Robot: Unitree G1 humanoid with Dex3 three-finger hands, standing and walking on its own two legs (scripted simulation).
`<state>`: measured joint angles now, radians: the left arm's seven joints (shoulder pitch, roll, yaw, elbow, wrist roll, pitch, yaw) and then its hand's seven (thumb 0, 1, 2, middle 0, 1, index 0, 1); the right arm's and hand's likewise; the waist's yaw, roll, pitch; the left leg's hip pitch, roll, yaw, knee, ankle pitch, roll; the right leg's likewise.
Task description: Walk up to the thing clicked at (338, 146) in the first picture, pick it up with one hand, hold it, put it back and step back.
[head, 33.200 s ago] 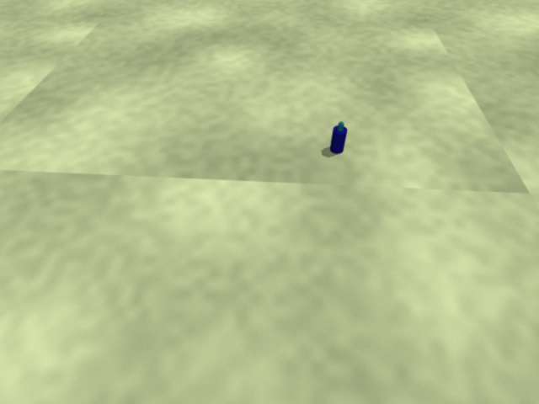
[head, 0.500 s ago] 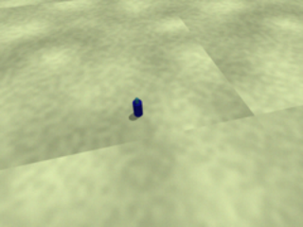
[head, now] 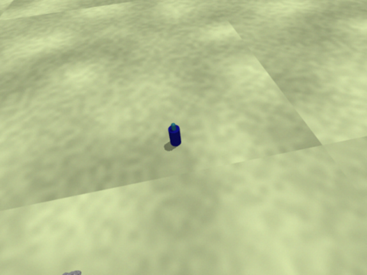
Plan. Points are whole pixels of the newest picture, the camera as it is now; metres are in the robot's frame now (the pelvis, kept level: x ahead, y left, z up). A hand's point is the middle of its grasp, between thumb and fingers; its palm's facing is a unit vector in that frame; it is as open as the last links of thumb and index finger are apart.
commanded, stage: step back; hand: left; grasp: from the side
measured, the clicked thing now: (174, 133) +1.05 +0.17 -0.67
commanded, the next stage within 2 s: stand in 0.26 s
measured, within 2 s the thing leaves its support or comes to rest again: neither
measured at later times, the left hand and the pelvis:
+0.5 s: hand out of the picture +0.13 +0.28 -0.14, palm faces -0.01 -0.94 -0.33, open 7.4 cm; pelvis +0.03 +0.03 +0.02, yaw -1 degrees
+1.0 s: hand out of the picture +0.09 +0.27 -0.13, palm faces -0.04 -0.93 -0.35, open 7.4 cm; pelvis +0.02 +0.01 +0.02, yaw -1 degrees
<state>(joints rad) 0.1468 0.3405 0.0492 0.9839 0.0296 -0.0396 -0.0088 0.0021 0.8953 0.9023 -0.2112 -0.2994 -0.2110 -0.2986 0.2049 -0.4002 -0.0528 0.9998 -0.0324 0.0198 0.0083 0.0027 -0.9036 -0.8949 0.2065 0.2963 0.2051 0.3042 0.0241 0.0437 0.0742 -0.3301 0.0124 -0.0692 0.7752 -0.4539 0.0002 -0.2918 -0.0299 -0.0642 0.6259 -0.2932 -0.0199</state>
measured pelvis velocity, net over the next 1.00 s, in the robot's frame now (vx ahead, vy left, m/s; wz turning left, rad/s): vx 0.02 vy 0.01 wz -0.02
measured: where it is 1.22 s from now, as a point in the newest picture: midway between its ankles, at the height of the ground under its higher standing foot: outside the picture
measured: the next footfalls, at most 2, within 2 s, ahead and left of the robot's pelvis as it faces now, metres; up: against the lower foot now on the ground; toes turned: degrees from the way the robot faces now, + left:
left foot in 0.04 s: +0.06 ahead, +0.15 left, +0.00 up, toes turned +0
